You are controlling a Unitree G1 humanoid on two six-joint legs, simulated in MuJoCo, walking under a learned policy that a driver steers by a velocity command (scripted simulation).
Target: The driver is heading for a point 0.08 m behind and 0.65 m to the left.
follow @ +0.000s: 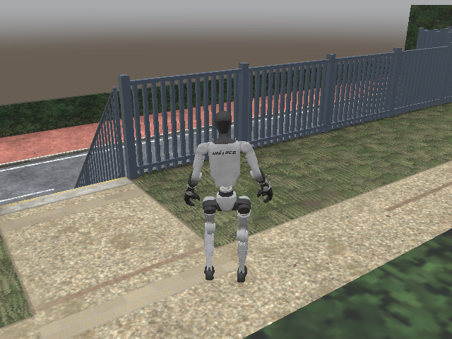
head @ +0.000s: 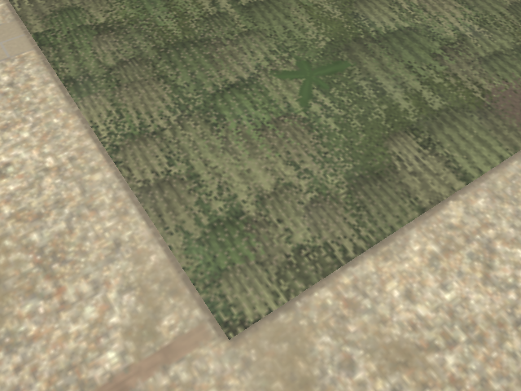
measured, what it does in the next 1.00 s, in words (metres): walks ahead, turning left: left foot, then right foot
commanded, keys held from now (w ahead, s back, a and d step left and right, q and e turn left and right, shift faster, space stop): w+q+shift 0.76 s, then w+shift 0.24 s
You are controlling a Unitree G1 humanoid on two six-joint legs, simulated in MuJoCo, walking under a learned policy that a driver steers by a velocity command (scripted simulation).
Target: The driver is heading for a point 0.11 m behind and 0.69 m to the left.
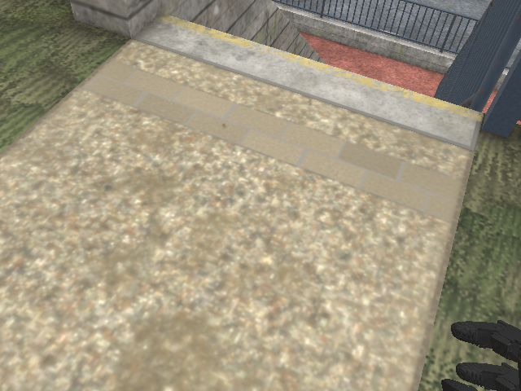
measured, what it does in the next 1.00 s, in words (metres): walks ahead, turning left: left foot, then right foot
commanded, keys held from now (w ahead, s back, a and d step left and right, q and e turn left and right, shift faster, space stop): w+shift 0.04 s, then shift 0.22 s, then q+shift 0.74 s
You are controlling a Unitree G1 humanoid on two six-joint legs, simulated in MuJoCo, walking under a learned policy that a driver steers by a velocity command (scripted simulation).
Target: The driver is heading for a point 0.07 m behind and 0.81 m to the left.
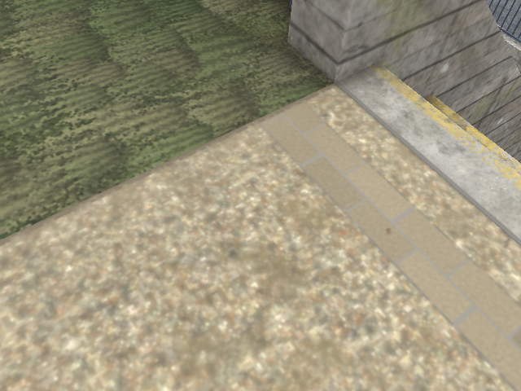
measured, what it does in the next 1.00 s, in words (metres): walks ahead, turning left: right foot, then left foot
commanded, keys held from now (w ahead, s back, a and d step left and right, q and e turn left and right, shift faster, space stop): q+shift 0.12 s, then w+q+shift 0.88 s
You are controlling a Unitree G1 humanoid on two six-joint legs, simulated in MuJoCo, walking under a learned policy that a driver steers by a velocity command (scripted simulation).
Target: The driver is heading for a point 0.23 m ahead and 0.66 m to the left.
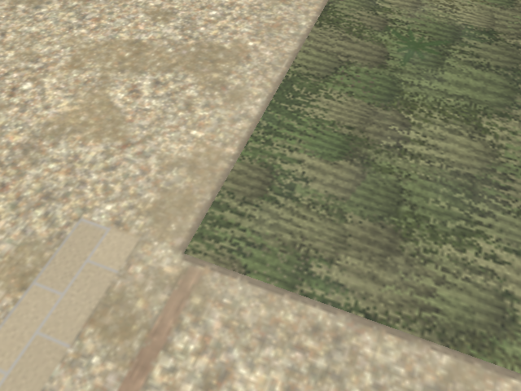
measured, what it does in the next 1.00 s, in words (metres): walks ahead, turning left: right foot, then left foot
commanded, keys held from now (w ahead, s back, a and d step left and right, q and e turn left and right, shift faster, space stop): w+q+shift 1.00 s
